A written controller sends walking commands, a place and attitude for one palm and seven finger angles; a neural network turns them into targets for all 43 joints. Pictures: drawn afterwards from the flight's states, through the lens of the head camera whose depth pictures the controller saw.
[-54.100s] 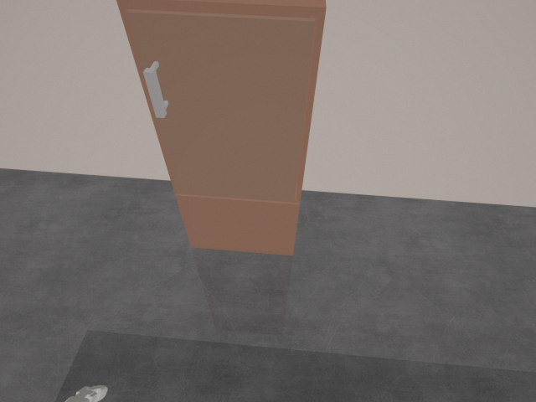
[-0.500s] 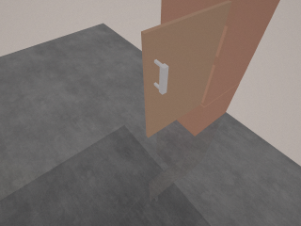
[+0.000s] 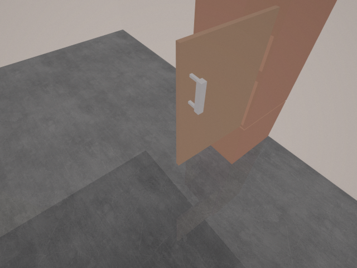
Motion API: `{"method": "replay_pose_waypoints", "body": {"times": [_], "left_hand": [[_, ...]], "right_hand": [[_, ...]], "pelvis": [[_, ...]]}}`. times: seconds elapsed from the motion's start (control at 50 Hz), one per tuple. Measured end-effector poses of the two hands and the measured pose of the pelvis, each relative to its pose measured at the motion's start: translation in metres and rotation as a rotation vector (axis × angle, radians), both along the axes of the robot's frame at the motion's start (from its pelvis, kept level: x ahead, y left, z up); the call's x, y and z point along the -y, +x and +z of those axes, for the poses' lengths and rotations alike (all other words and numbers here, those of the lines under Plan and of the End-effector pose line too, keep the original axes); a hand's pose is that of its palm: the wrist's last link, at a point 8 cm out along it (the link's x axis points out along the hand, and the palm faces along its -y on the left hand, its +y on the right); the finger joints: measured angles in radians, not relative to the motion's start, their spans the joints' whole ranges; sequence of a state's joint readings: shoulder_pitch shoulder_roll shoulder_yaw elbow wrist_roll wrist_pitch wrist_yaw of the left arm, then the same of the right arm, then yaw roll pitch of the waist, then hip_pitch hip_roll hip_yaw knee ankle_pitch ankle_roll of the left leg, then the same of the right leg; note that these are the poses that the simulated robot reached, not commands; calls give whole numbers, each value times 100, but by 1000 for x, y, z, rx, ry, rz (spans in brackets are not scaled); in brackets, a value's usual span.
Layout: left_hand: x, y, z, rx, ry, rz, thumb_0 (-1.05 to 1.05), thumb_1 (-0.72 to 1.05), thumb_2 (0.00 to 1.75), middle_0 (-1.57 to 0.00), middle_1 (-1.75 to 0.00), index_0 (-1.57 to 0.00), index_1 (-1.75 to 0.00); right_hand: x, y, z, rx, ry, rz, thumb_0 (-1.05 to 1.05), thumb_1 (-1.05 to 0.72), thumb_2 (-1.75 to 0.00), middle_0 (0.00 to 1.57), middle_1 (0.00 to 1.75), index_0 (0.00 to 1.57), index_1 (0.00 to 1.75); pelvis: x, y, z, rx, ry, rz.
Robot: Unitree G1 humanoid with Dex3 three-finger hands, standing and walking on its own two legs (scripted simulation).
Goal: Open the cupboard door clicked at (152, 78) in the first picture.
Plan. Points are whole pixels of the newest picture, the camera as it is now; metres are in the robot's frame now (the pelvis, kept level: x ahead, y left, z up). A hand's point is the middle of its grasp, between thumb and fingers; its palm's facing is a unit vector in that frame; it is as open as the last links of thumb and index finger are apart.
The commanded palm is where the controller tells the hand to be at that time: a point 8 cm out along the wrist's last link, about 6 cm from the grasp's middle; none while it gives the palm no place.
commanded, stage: look to check the result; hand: left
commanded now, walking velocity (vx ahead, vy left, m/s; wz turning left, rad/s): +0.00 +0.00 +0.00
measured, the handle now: (195, 93) +0.60 -0.02 +0.03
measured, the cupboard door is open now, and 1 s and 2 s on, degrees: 88 88 88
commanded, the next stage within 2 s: stand and wait in 0.52 s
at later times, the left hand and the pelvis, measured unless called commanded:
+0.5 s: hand out of the picture +0.09 +0.24 -0.15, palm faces -0.01 -0.94 -0.33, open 7.3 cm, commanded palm none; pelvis +0.01 +0.00 +0.00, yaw +0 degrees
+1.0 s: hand out of the picture +0.11 +0.23 -0.15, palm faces -0.02 -0.94 -0.33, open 7.3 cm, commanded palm none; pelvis +0.03 -0.01 +0.01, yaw +0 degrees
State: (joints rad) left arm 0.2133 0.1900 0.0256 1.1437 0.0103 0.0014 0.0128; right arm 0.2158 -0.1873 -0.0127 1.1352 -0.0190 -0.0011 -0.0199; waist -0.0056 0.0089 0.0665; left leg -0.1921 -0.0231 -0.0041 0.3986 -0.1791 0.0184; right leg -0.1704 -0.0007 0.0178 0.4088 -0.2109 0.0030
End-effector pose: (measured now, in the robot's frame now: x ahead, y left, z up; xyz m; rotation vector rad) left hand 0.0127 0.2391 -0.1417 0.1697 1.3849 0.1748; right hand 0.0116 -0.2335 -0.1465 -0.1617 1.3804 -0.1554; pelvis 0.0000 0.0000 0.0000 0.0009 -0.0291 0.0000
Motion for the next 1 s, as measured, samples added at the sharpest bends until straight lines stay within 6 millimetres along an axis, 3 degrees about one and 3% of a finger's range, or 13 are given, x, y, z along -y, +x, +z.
{"method": "replay_pose_waypoints", "body": {"times": [0.32, 0.58, 0.76, 1.0], "left_hand": [[-39, 45, 16, 80, 84, -47, 0, 91, 90, -20, -30, -20, -30], [-50, 84, 27, 145, 117, -81, 0, 91, 90, -20, -30, -20, -30], [-47, 95, 28, 150, 119, -87, 0, 91, 90, -20, -30, -20, -30], [-40, 93, 26, 126, 112, -81, 0, 91, 90, -20, -30, -20, -30]], "right_hand": [[32, 46, 12, 78, -70, 42, 0, -90, -90, 20, 30, 20, 30], [54, 81, 23, 129, -112, 71, 0, -90, -90, 20, 30, 20, 30], [58, 93, 25, 136, -114, 78, 0, -90, -90, 20, 30, 20, 30], [59, 93, 22, 115, -104, 74, 0, -90, -90, 20, 30, 20, 30]], "pelvis": [[-3, 6, 2, -2, 1, 0], [0, 17, 5, -9, 3, 3], [3, 25, 5, -10, 4, 3], [8, 33, 5, -12, 4, 2]]}}
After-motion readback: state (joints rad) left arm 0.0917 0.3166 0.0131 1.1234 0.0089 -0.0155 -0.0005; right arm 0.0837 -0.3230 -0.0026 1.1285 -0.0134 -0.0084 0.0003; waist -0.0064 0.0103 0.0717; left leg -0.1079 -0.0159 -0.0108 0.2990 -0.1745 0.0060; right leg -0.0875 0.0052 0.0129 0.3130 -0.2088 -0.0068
